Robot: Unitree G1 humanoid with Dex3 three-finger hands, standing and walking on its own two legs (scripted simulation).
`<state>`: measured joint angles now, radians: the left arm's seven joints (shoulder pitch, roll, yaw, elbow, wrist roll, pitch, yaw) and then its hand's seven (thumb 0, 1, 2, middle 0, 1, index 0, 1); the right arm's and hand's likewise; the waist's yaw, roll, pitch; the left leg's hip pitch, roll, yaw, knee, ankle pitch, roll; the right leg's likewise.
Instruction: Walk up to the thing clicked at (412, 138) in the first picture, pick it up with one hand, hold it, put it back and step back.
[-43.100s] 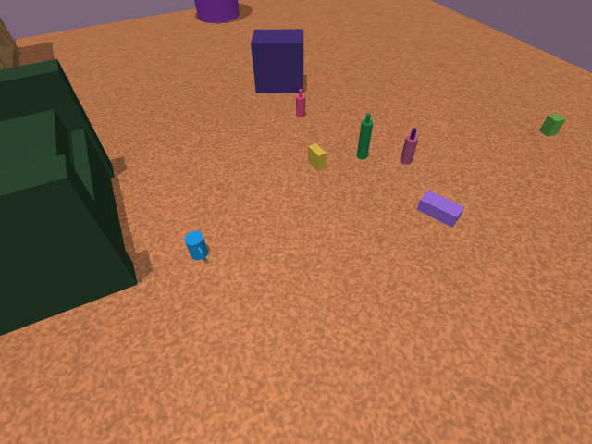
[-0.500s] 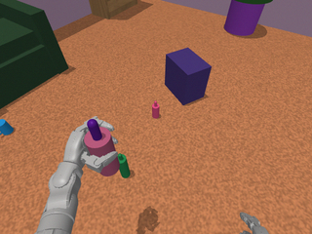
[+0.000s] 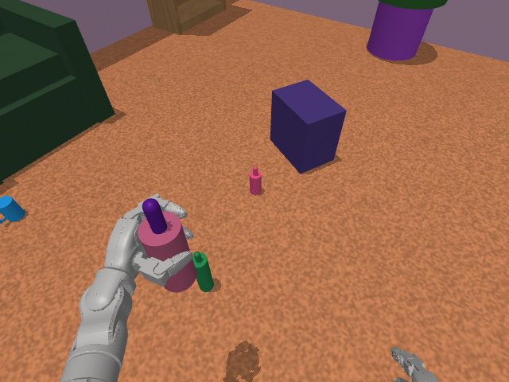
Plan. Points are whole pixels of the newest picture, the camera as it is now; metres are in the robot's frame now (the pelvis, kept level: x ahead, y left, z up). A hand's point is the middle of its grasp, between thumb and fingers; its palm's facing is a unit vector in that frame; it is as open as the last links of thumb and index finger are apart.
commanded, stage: hold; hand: left
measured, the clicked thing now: (166, 244) +0.33 +0.16 +0.05
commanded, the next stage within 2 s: crouch in 0.42 s
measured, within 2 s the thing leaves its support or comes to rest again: neither
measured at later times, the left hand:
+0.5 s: hand (170, 246) +0.32 +0.15 +0.05, palm faces -0.17 -0.99 +0.00, open 9.1 cm
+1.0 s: hand (187, 277) +0.33 +0.15 -0.08, palm faces -0.16 -0.99 +0.05, open 8.9 cm
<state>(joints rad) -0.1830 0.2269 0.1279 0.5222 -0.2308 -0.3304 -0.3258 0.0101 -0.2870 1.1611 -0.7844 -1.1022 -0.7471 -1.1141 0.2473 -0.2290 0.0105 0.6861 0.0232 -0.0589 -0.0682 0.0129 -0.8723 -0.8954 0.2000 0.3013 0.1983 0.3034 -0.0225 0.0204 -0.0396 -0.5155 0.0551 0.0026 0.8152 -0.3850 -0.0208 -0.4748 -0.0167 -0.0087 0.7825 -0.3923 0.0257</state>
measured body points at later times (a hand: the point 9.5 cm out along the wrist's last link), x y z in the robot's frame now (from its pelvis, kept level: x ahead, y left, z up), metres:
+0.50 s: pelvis +0.00 +0.00 +0.00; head +0.03 +0.00 +0.45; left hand +0.32 +0.20 +0.06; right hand +0.13 -0.25 -0.11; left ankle +0.02 +0.13 -0.71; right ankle +0.00 -0.14 -0.71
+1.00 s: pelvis -0.02 +0.00 -0.07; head +0.08 +0.03 +0.36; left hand +0.33 +0.20 -0.08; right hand +0.10 -0.26 -0.18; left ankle +0.02 +0.13 -0.71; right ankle +0.00 -0.14 -0.71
